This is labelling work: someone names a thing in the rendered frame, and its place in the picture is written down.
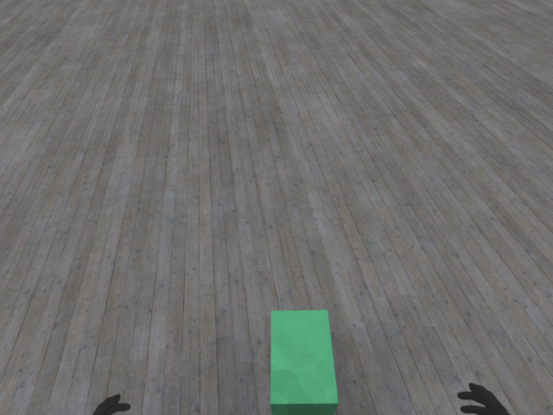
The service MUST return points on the robot left hand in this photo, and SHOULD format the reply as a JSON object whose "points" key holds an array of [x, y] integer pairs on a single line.
{"points": [[110, 406]]}

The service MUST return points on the carton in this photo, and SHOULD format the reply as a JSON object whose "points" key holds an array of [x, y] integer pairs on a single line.
{"points": [[302, 376]]}

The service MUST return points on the robot right hand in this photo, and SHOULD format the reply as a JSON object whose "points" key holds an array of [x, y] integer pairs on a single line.
{"points": [[484, 397]]}

